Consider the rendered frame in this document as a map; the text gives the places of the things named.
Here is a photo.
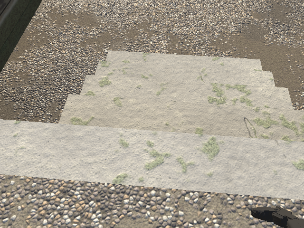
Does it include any right robot hand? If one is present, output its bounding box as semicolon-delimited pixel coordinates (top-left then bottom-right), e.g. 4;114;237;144
251;206;304;228

